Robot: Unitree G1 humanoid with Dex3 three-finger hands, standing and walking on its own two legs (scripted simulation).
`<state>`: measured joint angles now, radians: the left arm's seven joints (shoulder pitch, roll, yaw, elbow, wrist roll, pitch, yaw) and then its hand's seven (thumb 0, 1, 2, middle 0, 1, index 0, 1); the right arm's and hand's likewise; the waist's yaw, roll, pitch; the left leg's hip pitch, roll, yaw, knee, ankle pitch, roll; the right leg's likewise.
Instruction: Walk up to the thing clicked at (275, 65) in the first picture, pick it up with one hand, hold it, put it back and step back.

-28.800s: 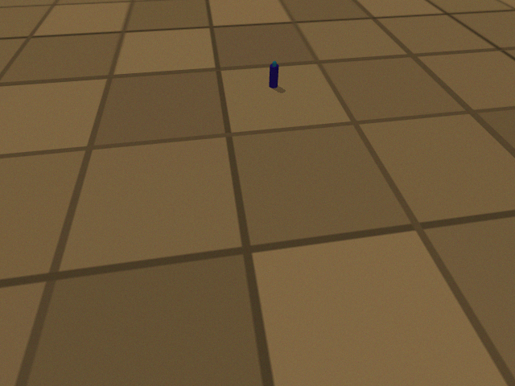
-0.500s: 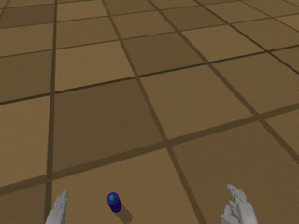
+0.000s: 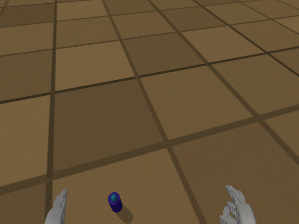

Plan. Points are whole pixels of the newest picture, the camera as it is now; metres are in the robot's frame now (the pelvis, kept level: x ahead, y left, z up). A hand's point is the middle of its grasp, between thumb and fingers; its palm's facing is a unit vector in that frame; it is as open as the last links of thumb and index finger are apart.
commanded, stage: home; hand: left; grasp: from the side
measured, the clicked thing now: (115, 201) +0.37 +0.18 -0.63
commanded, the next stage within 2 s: stand in 0.24 s
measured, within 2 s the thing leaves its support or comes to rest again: neither
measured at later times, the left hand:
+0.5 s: hand (79, 223) +0.17 +0.18 -0.06, palm faces +0.10 -0.96 -0.27, open 16.2 cm
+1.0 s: hand out of the picture +0.08 +0.25 -0.11, palm faces +0.00 -0.94 -0.34, open 7.6 cm
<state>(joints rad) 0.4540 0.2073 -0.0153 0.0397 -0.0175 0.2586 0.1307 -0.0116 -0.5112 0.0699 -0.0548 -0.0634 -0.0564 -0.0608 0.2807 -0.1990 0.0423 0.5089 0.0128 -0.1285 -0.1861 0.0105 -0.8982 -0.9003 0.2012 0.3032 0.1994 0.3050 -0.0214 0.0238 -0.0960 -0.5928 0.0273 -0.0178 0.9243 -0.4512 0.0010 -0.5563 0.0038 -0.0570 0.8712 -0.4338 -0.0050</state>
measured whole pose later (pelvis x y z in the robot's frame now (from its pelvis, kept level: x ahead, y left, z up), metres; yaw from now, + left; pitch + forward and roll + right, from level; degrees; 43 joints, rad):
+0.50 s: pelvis +0.01 +0.00 +0.00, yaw +0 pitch +7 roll -2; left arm 0.46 0.21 -0.02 0.04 -0.02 0.25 0.13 -0.01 -0.37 0.21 -0.12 -0.17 -0.13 -0.16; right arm 0.28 -0.20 0.04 0.51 0.01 -0.13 -0.18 0.01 -0.90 -0.90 0.20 0.30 0.20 0.30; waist -0.02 0.02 -0.10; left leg -0.59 0.03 -0.02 0.92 -0.46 0.01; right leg -0.55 0.00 -0.06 0.87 -0.44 0.00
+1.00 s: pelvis +0.00 +0.01 +0.04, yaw +1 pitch -1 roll +0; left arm 0.23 0.31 0.02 0.87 0.04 0.00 0.02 0.00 0.86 0.89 -0.20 -0.30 -0.20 -0.30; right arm 0.19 -0.31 -0.03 0.94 -0.05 -0.01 -0.01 0.01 -0.90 -0.90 0.20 0.30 0.20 0.30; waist 0.01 -0.01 0.04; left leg -0.28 -0.02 0.00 0.61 -0.31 0.02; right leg -0.27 -0.03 -0.04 0.60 -0.32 0.01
